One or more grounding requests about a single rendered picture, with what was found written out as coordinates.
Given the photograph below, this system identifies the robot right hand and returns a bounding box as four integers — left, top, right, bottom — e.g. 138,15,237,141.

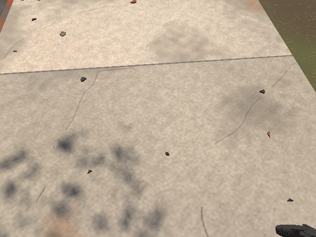
276,224,316,237

